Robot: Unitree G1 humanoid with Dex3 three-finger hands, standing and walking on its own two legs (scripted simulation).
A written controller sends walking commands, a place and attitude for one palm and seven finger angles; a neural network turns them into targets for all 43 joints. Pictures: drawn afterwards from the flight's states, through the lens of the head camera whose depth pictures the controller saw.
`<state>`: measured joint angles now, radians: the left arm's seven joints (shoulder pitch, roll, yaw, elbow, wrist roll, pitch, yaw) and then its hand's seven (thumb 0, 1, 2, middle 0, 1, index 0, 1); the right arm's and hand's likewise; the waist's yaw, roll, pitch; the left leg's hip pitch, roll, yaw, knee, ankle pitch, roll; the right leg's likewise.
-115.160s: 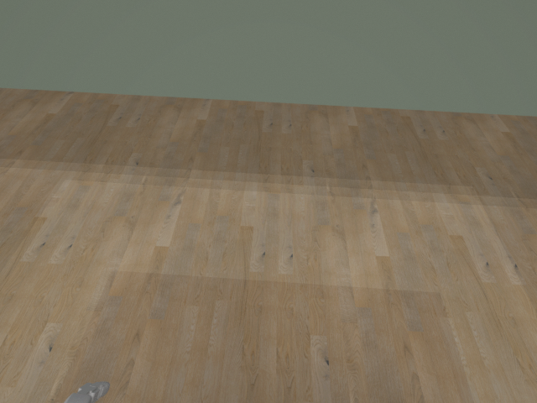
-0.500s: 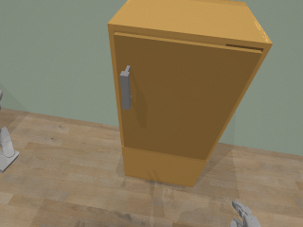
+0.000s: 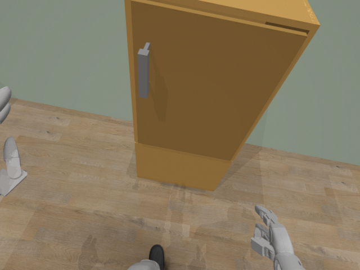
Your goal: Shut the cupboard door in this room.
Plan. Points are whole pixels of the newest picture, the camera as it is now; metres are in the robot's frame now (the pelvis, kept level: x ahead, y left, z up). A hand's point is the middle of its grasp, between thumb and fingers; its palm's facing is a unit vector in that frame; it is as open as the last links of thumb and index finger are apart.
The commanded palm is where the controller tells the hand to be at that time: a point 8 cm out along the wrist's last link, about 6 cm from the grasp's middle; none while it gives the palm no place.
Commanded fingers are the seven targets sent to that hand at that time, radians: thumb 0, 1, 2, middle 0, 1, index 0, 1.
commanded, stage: step back with the hand held close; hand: left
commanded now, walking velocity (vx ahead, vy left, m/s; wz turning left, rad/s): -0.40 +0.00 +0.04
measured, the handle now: (145, 70) +0.61 +0.16 +0.07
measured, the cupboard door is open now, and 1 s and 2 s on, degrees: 0 0 0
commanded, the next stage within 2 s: stop stepping back and stand still in 0.48 s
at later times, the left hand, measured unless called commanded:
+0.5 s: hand out of the picture +0.06 +0.26 +0.16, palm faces +0.23 -0.87 -0.44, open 7.4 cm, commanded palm -0.02 +0.31 +0.19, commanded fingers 0.00 0.90 0.90 -0.20 -0.30 -0.20 -0.30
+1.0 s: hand out of the picture -0.11 +0.31 +0.17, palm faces +0.56 -0.78 -0.27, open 7.4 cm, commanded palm -0.19 +0.34 +0.19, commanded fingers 0.00 0.90 0.90 -0.20 -0.30 -0.20 -0.30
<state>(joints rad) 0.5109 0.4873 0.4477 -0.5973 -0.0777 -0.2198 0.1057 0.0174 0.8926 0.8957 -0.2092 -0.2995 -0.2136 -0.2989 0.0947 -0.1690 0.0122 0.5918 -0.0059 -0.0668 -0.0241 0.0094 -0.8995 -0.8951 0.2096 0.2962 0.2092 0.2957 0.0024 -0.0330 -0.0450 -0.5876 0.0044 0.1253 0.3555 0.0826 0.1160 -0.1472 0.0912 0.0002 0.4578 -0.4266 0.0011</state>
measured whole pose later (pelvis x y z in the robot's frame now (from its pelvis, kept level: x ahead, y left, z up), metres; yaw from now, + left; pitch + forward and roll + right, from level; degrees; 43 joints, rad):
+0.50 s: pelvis -0.17 +0.01 +0.01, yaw -2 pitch +3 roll -4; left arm 0.53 0.49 0.42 -0.60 -0.07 -0.16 0.09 0.02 0.90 0.90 -0.20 -0.30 -0.21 -0.30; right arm 0.16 -0.16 0.02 0.57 0.00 -0.05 -0.04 0.01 -0.90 -0.90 0.21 0.30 0.21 0.30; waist -0.04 -0.04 0.04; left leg -0.46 0.04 0.01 0.47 -0.06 0.05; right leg -0.39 0.09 0.02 0.87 -0.50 0.03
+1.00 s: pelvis -0.31 +0.03 -0.01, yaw +3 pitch -1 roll +1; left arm 0.37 0.35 0.38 -0.43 -0.03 -0.12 0.18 0.02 0.89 0.90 -0.21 -0.30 -0.21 -0.30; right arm 0.30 -0.24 -0.01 0.72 0.01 -0.07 -0.09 0.01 -0.90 -0.90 0.21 0.30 0.21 0.30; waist 0.01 -0.08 -0.07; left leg -0.33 0.00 0.08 0.64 -0.31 0.03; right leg -0.15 -0.04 -0.08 0.69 -0.49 -0.01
